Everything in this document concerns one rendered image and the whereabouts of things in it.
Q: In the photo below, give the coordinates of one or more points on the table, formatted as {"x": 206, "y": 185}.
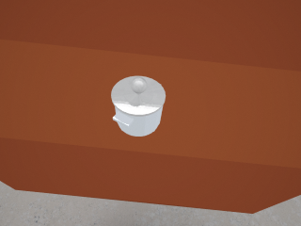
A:
{"x": 229, "y": 137}

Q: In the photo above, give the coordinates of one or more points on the pot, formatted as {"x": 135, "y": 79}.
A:
{"x": 137, "y": 126}

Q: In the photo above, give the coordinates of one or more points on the knob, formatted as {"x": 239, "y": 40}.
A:
{"x": 139, "y": 85}

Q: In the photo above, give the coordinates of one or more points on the lid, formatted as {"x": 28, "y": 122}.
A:
{"x": 138, "y": 104}

